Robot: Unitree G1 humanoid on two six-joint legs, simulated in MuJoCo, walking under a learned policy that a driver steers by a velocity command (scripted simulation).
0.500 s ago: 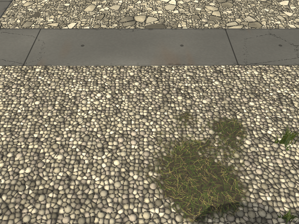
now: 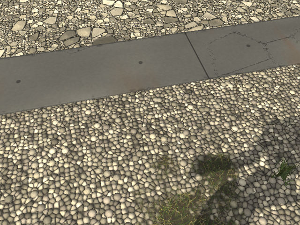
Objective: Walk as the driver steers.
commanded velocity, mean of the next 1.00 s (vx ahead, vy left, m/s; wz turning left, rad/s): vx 0.17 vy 0.00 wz -0.91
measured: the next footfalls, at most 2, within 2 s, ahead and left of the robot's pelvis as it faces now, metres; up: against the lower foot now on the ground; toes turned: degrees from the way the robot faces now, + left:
right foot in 0.16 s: +0.31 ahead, -0.08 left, +0.00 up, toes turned -8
left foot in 0.66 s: +0.41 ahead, +0.09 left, +0.00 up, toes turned -45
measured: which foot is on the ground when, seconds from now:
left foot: down 0.00-0.14, up 0.16-0.64, down 0.66-1.00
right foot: up 0.00-0.14, down 0.16-0.66, up 0.68-1.00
